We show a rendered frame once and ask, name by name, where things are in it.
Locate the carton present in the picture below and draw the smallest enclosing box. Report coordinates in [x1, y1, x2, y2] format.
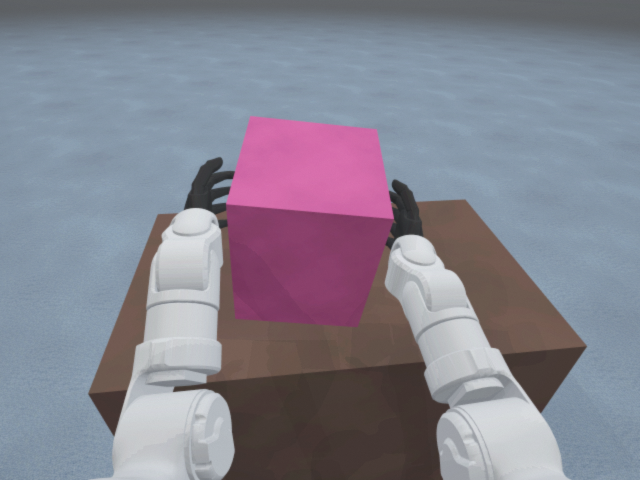
[226, 116, 394, 327]

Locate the robot right hand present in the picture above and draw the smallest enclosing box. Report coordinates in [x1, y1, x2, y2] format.
[386, 179, 424, 250]

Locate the robot left hand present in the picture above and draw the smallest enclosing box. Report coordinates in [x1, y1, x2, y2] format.
[184, 157, 235, 229]

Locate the left robot upper arm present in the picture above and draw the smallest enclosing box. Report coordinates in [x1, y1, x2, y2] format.
[89, 389, 235, 480]

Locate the right robot upper arm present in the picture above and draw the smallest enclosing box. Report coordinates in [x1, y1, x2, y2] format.
[437, 397, 571, 480]

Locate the robot left forearm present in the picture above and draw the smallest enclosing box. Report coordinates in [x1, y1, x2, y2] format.
[112, 208, 223, 470]

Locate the pedestal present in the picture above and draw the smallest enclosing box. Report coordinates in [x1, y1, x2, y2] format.
[88, 199, 587, 480]

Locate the robot right forearm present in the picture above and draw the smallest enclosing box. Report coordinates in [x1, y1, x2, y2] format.
[385, 235, 562, 466]

